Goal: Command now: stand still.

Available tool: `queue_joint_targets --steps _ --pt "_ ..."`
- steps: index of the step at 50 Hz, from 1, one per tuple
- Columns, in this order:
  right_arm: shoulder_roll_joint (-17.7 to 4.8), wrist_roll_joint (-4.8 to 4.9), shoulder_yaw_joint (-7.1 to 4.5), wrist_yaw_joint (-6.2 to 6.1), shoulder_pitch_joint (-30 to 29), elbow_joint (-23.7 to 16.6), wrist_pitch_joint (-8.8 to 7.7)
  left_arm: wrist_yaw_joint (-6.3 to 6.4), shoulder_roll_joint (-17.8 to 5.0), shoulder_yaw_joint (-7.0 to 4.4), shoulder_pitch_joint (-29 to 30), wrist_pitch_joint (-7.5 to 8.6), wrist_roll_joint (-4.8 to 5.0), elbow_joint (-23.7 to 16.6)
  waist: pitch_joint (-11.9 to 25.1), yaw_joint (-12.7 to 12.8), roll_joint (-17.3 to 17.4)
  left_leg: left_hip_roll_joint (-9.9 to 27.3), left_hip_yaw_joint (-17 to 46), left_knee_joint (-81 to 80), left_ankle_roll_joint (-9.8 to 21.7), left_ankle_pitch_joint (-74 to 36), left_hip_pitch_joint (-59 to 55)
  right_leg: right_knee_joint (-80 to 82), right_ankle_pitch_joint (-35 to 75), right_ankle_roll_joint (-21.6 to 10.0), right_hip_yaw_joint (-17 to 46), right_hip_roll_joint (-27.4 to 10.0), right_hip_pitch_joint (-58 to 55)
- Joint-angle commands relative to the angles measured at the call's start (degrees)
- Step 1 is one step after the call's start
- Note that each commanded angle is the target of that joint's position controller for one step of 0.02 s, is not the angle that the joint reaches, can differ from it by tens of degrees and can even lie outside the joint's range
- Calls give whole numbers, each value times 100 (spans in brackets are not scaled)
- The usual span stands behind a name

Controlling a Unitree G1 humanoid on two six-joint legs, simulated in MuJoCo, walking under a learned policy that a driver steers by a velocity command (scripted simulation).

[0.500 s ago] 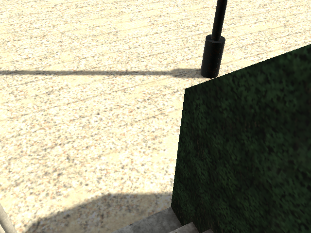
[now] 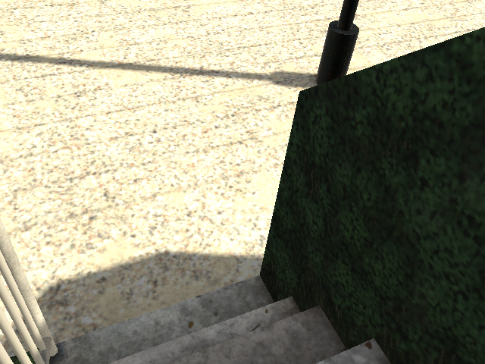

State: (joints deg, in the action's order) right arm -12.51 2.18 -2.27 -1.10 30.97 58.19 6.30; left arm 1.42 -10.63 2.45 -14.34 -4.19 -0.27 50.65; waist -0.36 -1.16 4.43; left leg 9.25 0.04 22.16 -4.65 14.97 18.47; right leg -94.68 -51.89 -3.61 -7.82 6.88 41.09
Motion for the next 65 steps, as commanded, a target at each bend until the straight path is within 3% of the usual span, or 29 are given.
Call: queue_joint_targets --steps 1,2,3,6,7,8,9,10,12,15,18,25,29,32,34,35,37,38,39,43,47,50,53,54,55,56,58,61,65 --pt "169 -62 70 -117 3173 871 -78 -118 -142 -280 1162 -74 17 -309 105 -1422 534 -407 -315 917 -631 807 -2833 225 -1213 -512 -157 -154 2786" --pt "-23 -163 149 -75 3402 749 -244 -292 -110 -366 938 -160 -29 -62 -417 -1456 2212 -156 107 -1202 -1141 2368 -1084 -1979 -1030 -466 -1729 724 1779" --pt "-585 -228 135 -40 1553 280 -344 -454 -115 -364 -299 -269 -63 30 -1142 -164 3893 -75 1099 -3490 -1680 4576 1580 -2492 -982 -471 -2400 1286 281" --pt "-1515 -144 -266 -352 -1965 -1079 -383 -490 -1024 -411 -3515 -178 -261 399 -1138 2294 1892 -783 -264 -3813 -1321 4598 6052 1856 -638 -1008 -1525 1195 -6632" --pt "-1145 -266 -204 -440 -1668 -1029 -408 -384 -910 -387 -4123 -10 -101 654 -1342 2693 -1315 -1367 -655 -65 -699 3674 6806 3792 -1655 -1270 1176 -14 -6626" --pt "-975 -369 -252 -286 -2486 -1694 -530 -146 -862 -397 -3216 -26 127 566 -2102 2540 -3346 -947 2167 2483 233 3616 7843 6581 -4455 -2076 7025 -2501 -3614" --pt "-1796 -313 -745 -8 -3208 -1916 -541 170 -489 -200 -2947 6 44 627 -2791 2316 -1308 -945 3664 2254 468 2362 7183 7540 -4063 -2303 8180 -2492 -2470" --pt "-1323 62 -708 236 -2526 -2049 -598 309 -909 -267 -2164 63 -176 610 -2392 1410 -1196 -1101 3029 2741 650 1465 6355 7407 -2763 -2325 7389 -2556 -2161" --pt "-374 -290 -501 241 -1657 -1424 -420 429 -1202 -679 -1068 291 -409 918 -1127 328 523 -1297 2070 6143 254 -95 4681 6688 -983 -2246 5802 -3064 -1071" --pt "-148 -477 -291 298 -1354 -1022 -107 342 -746 -886 38 537 -127 1015 -1065 -507 1594 -1521 1088 8427 -5 -717 3527 5945 5 -1217 3515 -2925 371" --pt "-7 -169 -4 208 -2493 -1523 95 242 -957 -817 201 770 -26 874 -1319 -493 1047 -1257 579 7836 -163 -643 3770 6328 213 -883 2260 -2436 168" --pt "-212 -360 27 365 -2895 -929 87 -185 -830 -929 -462 971 -242 1113 -630 131 903 -875 -161 2576 254 -3432 1587 5135 -149 -59 660 -2306 -1239" --pt "-204 -24 28 432 -3533 -745 -387 -3 -702 -857 -1198 703 -289 1218 -527 988 -511 -295 186 -67 490 -4894 906 3659 1293 -226 470 -2335 -2587" --pt "-650 84 -260 190 -1865 -162 -311 93 -744 -862 -1512 412 -369 1402 57 514 -1681 -160 -88 -903 686 -3916 -846 1505 3387 -534 677 -1912 -2636" --pt "-786 -122 -345 165 -949 198 -226 34 -663 -879 -1562 503 -189 1395 286 82 -1165 -236 -229 -1056 660 -3318 -2534 -359 2735 -721 555 -1246 -1302" --pt "-1113 -387 -318 290 -498 417 -225 2 38 -779 -2057 625 -107 1247 503 276 -115 500 422 595 843 -5512 -4231 -2190 -477 -499 565 -735 718" --pt "-1280 -217 -360 287 332 511 -162 97 68 -561 -1659 883 -39 888 703 -235 308 1187 811 1981 1052 -6764 -4796 -3120 -468 -473 848 -1032 2991" --pt "-1669 -156 -438 185 564 624 -238 107 -1 -541 -1218 982 77 596 1010 -366 706 1970 2219 1301 2142 -3928 -4457 -3087 24 -247 817 -1151 3577" --pt "-1423 -256 -345 122 877 763 -412 50 -62 -563 -225 945 -132 377 60 -537 819 2012 2593 1176 2481 -3138 -3759 -3268 375 -180 1107 -1360 4605" --pt "-101 -502 322 24 -1183 44 -842 -160 85 -393 139 812 -38 307 -1057 697 -926 1083 1071 930 1133 334 1318 2039 5085 259 1447 -1412 1682" --pt "-636 39 80 -111 -2430 -211 -1287 -241 -298 -530 -1202 883 -107 924 -565 1387 376 -229 -25 1551 623 2138 3054 3743 9157 64 1001 -1062 -2277" --pt "-860 -300 -142 -125 -1756 124 -1166 -239 -296 -520 -674 866 -30 540 -682 720 559 -168 -12 2430 1081 391 1292 5848 9109 65 445 -1240 -2691" --pt "-1079 -472 -309 -140 -1447 236 -826 -196 -973 -859 -3140 873 61 1100 190 1674 476 19 500 6215 1230 -3018 147 6672 6618 -241 773 -1390 -4463" --pt "-966 -475 -368 -121 -1954 105 -856 -189 -1349 -961 -3647 759 -156 1270 -446 2320 -906 -1054 268 9325 1060 292 1084 7240 6478 -463 1086 -1614 -4416" --pt "314 -393 -60 -70 -548 -160 -950 -335 -1047 -537 -3267 799 -135 1298 -1016 853 -2575 -1882 946 9938 1201 3521 3507 4604 10673 336 869 -1855 -4655" --pt "165 -476 -35 -73 -337 -533 -874 -318 -1461 -636 -3389 822 247 1426 -304 575 -4045 -1647 922 8015 1036 3086 4209 6178 6402 -370 3448 -2522 -4300" --pt "-745 -471 -224 -118 -1241 -193 -567 -385 -484 -412 -1989 927 -83 813 -953 533 -907 -1400 793 7051 923 847 2897 6703 3145 -78 2108 -1723 -1965" --pt "318 -778 172 -27 -1714 -927 -494 -61 -1087 -445 -1839 1064 20 968 -295 -189 -1991 -1157 899 5831 543 -1004 2979 6401 1353 -893 3604 -2557 -394" --pt "-635 -570 -100 -145 -2764 -1081 -498 6 -868 -424 -1750 1258 18 896 -381 50 -831 -1197 1149 4335 409 -3233 3185 5352 910 -651 3323 -1887 -579"
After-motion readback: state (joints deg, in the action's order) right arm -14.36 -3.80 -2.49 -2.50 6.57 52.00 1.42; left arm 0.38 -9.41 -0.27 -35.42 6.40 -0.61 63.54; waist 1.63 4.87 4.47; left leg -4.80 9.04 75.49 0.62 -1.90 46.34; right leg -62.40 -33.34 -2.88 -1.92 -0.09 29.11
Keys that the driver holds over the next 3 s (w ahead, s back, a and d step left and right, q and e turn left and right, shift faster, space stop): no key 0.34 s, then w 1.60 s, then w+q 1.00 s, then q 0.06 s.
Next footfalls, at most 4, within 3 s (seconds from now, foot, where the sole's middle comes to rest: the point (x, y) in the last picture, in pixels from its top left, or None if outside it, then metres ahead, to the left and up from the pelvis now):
0.12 right None -0.03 -0.04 -0.57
0.66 left None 0.12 0.21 -0.81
1.08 right None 0.48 -0.07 -1.00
1.54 left None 0.66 0.10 -1.23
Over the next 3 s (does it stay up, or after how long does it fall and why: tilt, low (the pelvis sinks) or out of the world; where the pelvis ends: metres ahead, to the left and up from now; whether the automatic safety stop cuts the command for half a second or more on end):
stays up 1.41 0.20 -1.07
